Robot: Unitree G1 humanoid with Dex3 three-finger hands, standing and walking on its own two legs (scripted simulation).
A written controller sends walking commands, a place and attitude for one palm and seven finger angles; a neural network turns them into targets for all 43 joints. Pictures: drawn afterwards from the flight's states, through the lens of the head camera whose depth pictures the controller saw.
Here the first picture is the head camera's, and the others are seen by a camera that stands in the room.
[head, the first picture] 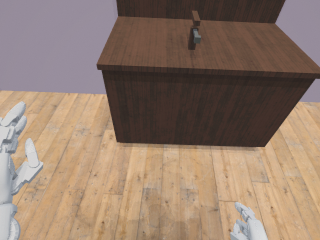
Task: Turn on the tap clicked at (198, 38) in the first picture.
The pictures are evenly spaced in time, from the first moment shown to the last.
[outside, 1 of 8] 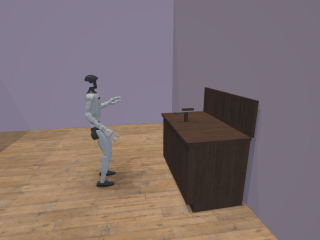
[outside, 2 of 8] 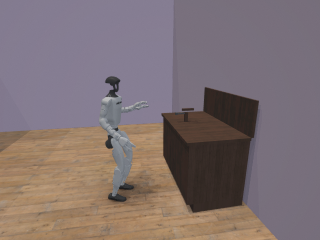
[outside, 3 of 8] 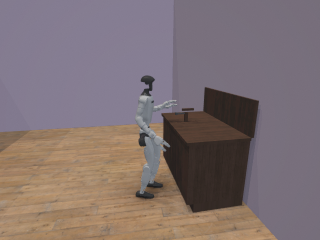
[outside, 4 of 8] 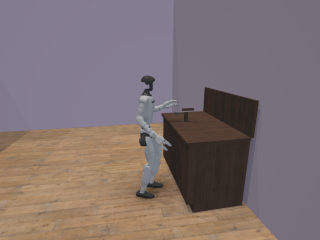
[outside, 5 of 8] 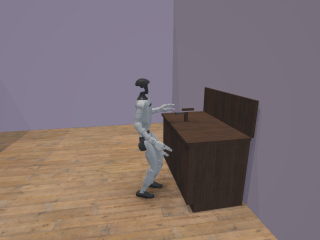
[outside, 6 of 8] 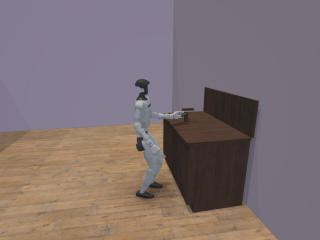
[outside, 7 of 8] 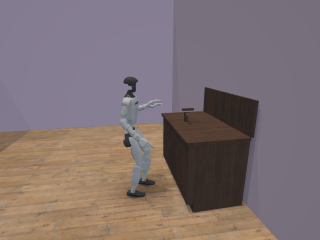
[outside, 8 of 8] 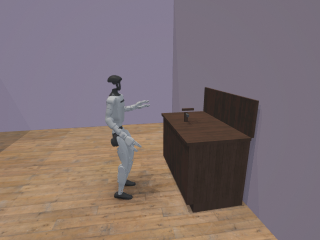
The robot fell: no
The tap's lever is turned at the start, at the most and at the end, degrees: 0 80 80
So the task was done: yes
